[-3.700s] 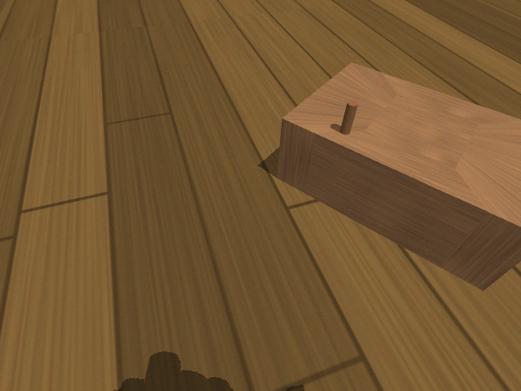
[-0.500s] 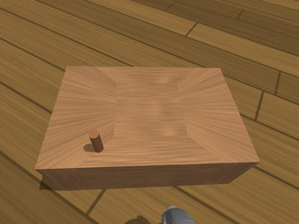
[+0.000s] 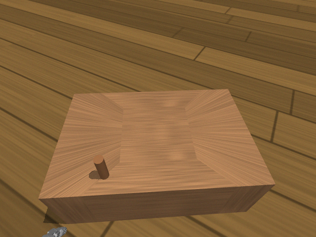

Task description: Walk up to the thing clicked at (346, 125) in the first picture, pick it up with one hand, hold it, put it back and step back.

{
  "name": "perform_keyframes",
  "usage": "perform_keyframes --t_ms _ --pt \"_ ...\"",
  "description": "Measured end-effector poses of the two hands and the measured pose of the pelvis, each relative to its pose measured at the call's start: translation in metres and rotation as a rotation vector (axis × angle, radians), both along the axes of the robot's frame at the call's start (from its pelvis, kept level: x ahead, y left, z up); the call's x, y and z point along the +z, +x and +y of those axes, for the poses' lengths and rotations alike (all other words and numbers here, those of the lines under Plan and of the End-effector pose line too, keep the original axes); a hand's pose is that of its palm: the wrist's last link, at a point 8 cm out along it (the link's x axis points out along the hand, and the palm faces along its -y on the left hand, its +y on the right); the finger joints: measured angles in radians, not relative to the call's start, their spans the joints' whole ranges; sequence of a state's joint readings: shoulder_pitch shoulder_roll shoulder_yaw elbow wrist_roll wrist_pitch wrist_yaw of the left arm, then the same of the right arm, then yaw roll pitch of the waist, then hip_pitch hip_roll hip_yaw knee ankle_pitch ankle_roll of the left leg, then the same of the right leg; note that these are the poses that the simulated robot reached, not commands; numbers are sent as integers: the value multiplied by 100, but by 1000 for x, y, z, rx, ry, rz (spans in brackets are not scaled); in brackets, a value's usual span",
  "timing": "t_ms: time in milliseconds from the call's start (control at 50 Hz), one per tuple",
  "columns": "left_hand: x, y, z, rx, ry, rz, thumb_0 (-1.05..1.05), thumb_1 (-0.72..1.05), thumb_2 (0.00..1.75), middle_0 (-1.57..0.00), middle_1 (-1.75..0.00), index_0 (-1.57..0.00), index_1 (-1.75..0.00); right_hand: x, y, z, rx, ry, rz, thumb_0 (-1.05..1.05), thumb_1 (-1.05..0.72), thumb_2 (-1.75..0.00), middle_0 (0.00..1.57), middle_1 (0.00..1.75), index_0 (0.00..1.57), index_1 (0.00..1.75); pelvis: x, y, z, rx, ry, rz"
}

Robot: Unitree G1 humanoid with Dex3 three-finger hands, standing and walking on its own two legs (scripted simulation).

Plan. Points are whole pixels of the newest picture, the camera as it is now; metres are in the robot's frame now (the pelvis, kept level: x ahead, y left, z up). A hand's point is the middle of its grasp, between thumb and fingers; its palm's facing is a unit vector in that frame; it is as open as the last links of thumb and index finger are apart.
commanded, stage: walk up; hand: left
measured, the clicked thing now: (101, 167) +0.48 +0.24 -0.31
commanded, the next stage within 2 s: stand in 1.12 s
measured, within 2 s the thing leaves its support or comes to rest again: neither
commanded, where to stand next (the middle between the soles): +0.08 -0.02 m, yaw +2 degrees
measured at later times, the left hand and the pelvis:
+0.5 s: hand out of the picture +0.08 +0.26 -0.15, palm faces +0.03 -0.95 -0.32, open 7.4 cm; pelvis +0.02 +0.01 +0.01, yaw +1 degrees
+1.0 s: hand out of the picture +0.11 +0.26 -0.15, palm faces +0.01 -0.95 -0.31, open 7.4 cm; pelvis +0.03 +0.01 +0.01, yaw +1 degrees
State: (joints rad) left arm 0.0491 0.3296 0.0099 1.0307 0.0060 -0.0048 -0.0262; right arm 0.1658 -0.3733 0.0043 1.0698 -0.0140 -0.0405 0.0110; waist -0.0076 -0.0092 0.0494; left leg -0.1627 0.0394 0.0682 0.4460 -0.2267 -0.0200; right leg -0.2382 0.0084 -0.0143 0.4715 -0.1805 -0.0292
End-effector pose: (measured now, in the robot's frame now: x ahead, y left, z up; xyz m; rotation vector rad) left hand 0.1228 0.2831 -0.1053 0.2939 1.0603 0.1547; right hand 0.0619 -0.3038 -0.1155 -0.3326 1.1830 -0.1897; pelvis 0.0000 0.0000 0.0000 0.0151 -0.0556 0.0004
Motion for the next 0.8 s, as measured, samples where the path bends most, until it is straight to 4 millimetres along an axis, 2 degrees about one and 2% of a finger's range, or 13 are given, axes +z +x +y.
perform_keyframes --t_ms 200,380,480,620,800 --pt "-9 -35 15 55 -3 130 1 91 90 -20 -30 -20 -30 6 -8 0 -5 -25 63 0 -91 -90 20 30 20 30 5 3 5 2 -9 10" --pt "-10 -57 23 99 5 206 1 91 90 -20 -30 -20 -30 2 12 13 8 0 63 0 -91 -90 20 30 20 30 7 11 9 8 -12 16" --pt "-9 -56 24 112 6 210 1 91 90 -20 -30 -20 -30 1 30 20 16 13 35 0 -91 -90 20 30 20 30 8 16 11 11 -12 18" --pt "-7 -42 22 109 3 181 1 91 90 -20 -30 -20 -30 4 51 23 23 18 -1 0 -91 -90 20 30 20 30 9 21 11 14 -13 18" --pt "-7 -26 20 91 -1 156 1 91 90 -20 -30 -20 -30 8 57 20 17 8 -5 0 -91 -90 20 30 20 30 10 25 11 15 -15 22"
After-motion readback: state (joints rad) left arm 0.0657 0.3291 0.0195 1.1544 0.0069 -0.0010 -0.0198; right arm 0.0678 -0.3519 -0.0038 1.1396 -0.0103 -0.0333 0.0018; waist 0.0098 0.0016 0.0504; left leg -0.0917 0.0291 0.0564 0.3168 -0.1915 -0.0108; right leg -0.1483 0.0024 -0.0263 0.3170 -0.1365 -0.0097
